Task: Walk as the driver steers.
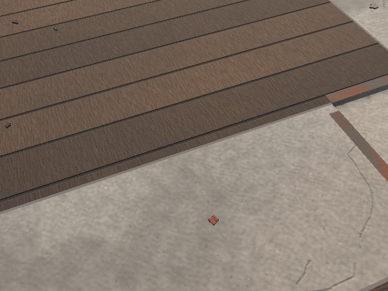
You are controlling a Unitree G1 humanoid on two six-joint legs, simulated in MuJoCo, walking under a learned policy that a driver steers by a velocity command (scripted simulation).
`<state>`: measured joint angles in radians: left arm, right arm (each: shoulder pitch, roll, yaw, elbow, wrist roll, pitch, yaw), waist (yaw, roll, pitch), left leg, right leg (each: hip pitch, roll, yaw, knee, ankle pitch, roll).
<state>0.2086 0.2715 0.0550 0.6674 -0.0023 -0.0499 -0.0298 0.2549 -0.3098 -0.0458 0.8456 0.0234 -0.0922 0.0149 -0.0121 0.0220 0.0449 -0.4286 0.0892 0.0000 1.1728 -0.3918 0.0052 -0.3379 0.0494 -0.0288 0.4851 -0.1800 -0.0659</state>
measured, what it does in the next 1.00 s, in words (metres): walks ahead, turning left: left foot, then right foot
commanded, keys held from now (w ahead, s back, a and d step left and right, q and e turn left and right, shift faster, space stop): w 0.40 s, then q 0.60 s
